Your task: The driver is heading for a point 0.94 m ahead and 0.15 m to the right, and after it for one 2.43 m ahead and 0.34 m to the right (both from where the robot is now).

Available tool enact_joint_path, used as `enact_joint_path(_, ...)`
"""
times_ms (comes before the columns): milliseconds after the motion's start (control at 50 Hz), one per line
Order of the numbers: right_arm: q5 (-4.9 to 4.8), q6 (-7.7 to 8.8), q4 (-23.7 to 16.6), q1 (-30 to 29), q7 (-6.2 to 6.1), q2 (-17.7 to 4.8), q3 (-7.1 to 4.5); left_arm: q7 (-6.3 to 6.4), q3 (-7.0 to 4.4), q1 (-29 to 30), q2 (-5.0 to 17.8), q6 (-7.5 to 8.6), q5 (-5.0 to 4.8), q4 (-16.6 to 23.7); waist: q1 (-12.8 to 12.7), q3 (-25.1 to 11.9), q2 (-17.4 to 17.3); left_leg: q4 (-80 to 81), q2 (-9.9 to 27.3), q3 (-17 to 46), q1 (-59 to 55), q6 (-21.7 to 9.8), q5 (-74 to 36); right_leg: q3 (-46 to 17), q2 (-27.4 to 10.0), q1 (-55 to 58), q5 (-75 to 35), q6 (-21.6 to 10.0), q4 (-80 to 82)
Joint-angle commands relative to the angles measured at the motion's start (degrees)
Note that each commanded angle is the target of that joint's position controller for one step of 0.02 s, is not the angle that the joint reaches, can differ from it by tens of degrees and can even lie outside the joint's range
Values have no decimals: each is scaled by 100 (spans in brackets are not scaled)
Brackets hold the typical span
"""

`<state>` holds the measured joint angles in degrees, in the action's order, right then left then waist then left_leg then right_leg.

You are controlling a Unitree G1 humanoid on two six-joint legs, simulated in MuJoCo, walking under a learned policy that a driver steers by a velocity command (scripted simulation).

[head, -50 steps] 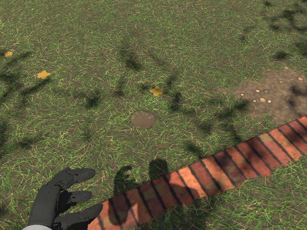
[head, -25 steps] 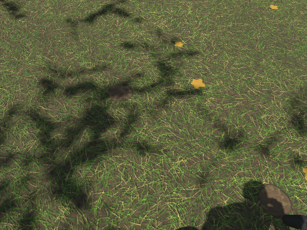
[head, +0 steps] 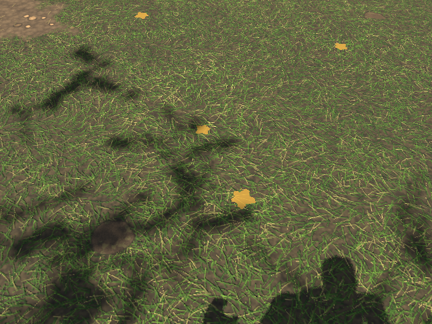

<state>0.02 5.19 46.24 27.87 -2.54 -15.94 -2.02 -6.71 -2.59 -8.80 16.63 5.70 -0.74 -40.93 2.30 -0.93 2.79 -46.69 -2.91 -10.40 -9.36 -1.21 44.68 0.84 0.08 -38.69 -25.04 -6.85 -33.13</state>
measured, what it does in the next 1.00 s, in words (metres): goes down: right foot 0.17 m lower, then left foot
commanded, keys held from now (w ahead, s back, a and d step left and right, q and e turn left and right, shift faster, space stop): w+e+shift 0.40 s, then w+shift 0.08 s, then w+q+shift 0.52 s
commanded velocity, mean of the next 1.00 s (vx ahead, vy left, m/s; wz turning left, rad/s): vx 1.00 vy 0.00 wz -0.24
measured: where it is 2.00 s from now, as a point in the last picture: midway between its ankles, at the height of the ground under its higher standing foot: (237, 74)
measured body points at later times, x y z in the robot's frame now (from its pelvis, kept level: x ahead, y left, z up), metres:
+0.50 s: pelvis +0.50 -0.04 -0.07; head +0.51 -0.04 +0.38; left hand +0.72 +0.17 -0.18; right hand +0.53 -0.35 -0.14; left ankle +0.64 +0.06 -0.79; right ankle +0.31 -0.07 -0.67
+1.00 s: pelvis +0.87 -0.23 -0.06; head +0.88 -0.23 +0.39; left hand +0.99 +0.04 -0.17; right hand +0.95 -0.54 -0.14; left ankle +0.93 -0.12 -0.68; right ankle +0.79 -0.35 -0.79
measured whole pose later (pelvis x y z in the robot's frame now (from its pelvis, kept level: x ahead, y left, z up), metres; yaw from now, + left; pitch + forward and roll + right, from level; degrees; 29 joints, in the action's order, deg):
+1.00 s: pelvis +0.87 -0.23 -0.06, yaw -13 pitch +0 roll -3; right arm -3.0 2.1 39.6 14.1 0.2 -18.6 -3.8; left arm -0.5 -4.4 -19.9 16.4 5.0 0.5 -45.7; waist -2.4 -0.8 -3.0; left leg -75.5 5.7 0.4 39.7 -2.2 16.8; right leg 6.5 -0.6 -6.2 17.8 1.9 -24.3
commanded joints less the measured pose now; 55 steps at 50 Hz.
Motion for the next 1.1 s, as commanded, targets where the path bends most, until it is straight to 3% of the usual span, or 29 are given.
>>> enact_joint_path(20,9,45,-330,-570,-9,-805,-123,70,-358,-1736,820,-19,-61,-329,-992,-226,-514,-1771,1105,358,1516,3,-8875,706,322,3048,196,-169,-232)
enact_joint_path(40,-68,97,-432,-1246,52,-936,-192,145,-464,-3096,1004,-91,-49,-766,-1833,-168,-162,-4491,792,317,2902,210,-7037,95,-226,4560,-126,-684,522)
enact_joint_path(60,53,254,-700,-2089,173,-394,-68,228,-351,-4047,810,-196,48,-1174,-2293,354,1163,-7239,-215,98,4546,266,-1539,-121,-327,5432,-437,-934,992)
enact_joint_path(80,-131,430,-1228,-957,243,10,92,301,-321,-3494,1061,-42,344,-961,-997,-528,2053,-7179,-81,1550,6978,396,-186,-2049,-934,7763,-1288,-1556,-853)
enact_joint_path(100,-20,475,-1266,-931,227,-345,151,314,-362,-3332,887,-148,160,-730,-1131,-1643,537,-6325,176,1905,6796,265,-393,-2578,-1000,7996,9,-1787,-515)
enact_joint_path(120,-293,619,-1615,-1342,314,-527,94,439,-397,-3061,981,-93,63,-556,-974,-1914,60,-5143,227,2202,7311,85,-1301,-4049,-1466,7782,3645,-2106,772)
enact_joint_path(140,-290,692,-1473,-1568,249,-636,53,488,-446,-2007,1122,-40,81,-222,-519,-1179,-897,-4279,479,2084,6934,-103,-2196,-5122,-1738,6131,5267,-1994,1741)
enact_joint_path(160,-226,549,-1417,-1723,157,-707,-28,584,-431,-1254,1170,13,75,2,-100,-247,-972,-3790,585,2238,6485,198,-2370,-5392,-1710,4415,4273,-2064,1731)
enact_joint_path(180,-55,397,-1197,-1521,109,-719,-16,599,-319,-972,933,68,176,118,100,70,-1303,-3344,744,2344,5774,396,-2297,-5015,-1493,3110,3572,-2021,1738)
enact_joint_path(240,218,285,-1539,-2303,107,-478,58,791,-246,-616,688,82,-81,114,105,804,-717,-430,969,1932,4050,592,-3218,-3057,-372,635,3065,-1379,2007)
enact_joint_path(340,-103,259,-1724,-2633,155,-385,-90,822,-332,-1476,645,-75,-259,-168,-355,249,-201,1509,141,1470,1884,595,-5147,-2526,258,1097,3547,-587,1274)
enact_joint_path(380,-251,301,-1526,-1288,123,-775,-381,751,-322,-1230,609,-106,-112,-73,613,-621,46,1394,62,1342,458,408,-4390,-2181,490,1637,1820,-123,-486)
enact_joint_path(400,-256,275,-1248,313,80,-1060,-489,681,-196,-710,321,-108,103,214,1411,-1555,46,836,827,2078,-1123,140,-3302,-1891,562,1008,1851,145,-2383)
enact_joint_path(420,28,279,-1053,763,149,-1651,-509,646,46,-1761,-629,-80,28,408,614,-2388,-2528,1974,2321,5318,-2147,-694,-1804,-1625,1021,-10,5946,292,-4758)
enact_joint_path(440,27,309,-1020,431,243,-1453,-501,659,94,-2037,-266,-86,-358,365,391,-2033,-3022,3049,2779,7417,-1871,-1211,626,-1308,544,-1071,5400,265,-5498)
enact_joint_path(460,-39,264,-1061,-90,223,-822,-416,673,29,-1368,125,-140,-312,300,547,-815,-1914,3185,2405,6571,-903,-1069,837,-1059,175,-1355,4799,210,-5435)
enact_joint_path(500,68,191,-835,-474,298,-599,-340,625,33,-124,84,-101,-11,644,465,193,-542,3150,1718,4647,816,-832,-1455,-801,-66,-837,4461,124,-4764)
enact_joint_path(560,-45,199,-514,-549,417,-112,-144,524,82,-1,-109,-64,-63,816,-84,314,-849,3319,1326,3746,1641,-1009,-2422,-777,-345,-266,4587,77,-3579)
enact_joint_path(680,-218,163,-598,-695,277,-1014,-379,402,179,953,77,130,55,1059,-143,516,-579,3783,1243,2946,3280,-1069,-3237,-364,-182,1743,2648,636,-724)
enact_joint_path(740,-278,108,-441,-280,266,-869,-313,481,11,1007,441,145,-53,1061,-189,546,-697,3539,1313,2945,2915,-878,-3458,-388,-79,2452,2667,678,-21)
enact_joint_path(780,-202,52,-362,-154,277,-854,-269,575,-223,111,803,173,-45,893,-776,-102,-674,1910,926,2549,2784,-583,-5177,-217,40,3745,3116,487,142)
enact_joint_path(800,-92,60,-512,-365,287,-729,-201,656,-337,-1140,1015,156,12,685,-1432,-911,-534,135,690,2305,3730,-345,-4986,-757,-598,5380,3579,274,-98)
enact_joint_path(820,-208,131,-668,309,256,81,15,673,-426,-1925,1515,80,161,528,-1174,-2045,1125,-2127,163,1876,5162,-128,-2070,-3600,-2223,6935,5969,-439,673)
enact_joint_path(840,-475,154,-732,363,192,-83,30,606,-391,-1946,1341,70,104,445,-1113,-2053,1744,-3287,343,1962,5970,-155,-1880,-5413,-2536,6685,7535,-695,1736)
enact_joint_path(860,-527,111,-780,-264,145,-342,-50,628,-300,-1591,927,56,26,386,-1115,-944,1206,-3751,591,1773,6538,-119,-2285,-4670,-2408,6011,7120,-575,1853)
enact_joint_path(900,-270,11,-850,-949,169,-337,-77,624,-184,-1160,437,14,146,204,-820,-50,224,-3530,998,1605,6259,-133,-2731,-2905,-2004,4621,5153,-414,1805)
enact_joint_path(960,-331,-299,-1007,-1134,310,35,-61,590,-117,-461,-22,45,146,14,-212,551,377,-3032,1392,1754,5840,-148,-2661,-1332,-1779,3373,3689,-219,2162)
enact_joint_path(1040,-186,-375,-1290,-1515,449,-56,-29,698,-238,-49,398,130,102,-45,79,778,3,-1961,1445,1566,5651,-65,-3962,206,-1547,2915,2688,-32,2607)
enact_joint_path(1100,-146,-315,-1409,-2192,612,-217,-39,738,-333,-312,827,145,68,-157,-165,890,-480,-401,1101,857,4773,-295,-5121,1056,-1233,3041,2307,205,2834)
